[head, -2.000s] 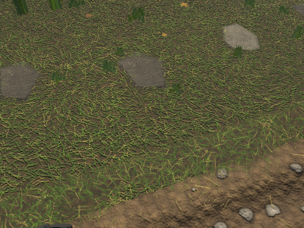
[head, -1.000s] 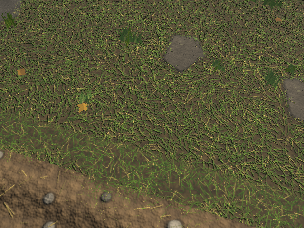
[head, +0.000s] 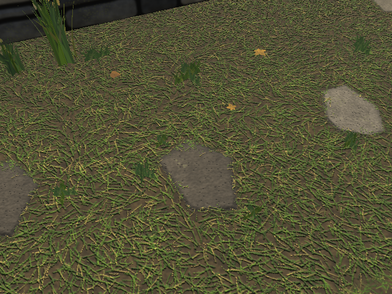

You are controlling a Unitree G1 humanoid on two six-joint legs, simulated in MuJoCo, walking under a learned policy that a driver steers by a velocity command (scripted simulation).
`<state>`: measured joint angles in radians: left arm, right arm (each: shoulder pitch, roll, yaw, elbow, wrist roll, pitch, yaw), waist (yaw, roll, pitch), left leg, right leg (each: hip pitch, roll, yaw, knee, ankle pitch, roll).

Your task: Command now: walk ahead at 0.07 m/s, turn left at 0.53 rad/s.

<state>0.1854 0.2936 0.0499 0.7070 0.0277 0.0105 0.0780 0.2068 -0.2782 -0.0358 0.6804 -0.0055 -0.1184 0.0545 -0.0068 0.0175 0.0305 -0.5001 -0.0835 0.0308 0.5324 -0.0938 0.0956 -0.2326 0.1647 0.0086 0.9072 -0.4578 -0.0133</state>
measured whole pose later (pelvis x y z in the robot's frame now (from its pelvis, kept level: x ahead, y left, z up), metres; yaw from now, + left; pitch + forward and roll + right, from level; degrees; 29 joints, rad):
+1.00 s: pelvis +0.11 -0.02 +0.03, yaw +55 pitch +2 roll -2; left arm 0.16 0.35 0.10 0.74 -0.01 -0.05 -0.02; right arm 0.29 -0.30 -0.06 0.61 0.02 -0.01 0.00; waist 0.01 -0.04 0.03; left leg -0.23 -0.01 -0.05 0.42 -0.24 0.06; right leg -0.53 -0.06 0.00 1.02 -0.27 0.02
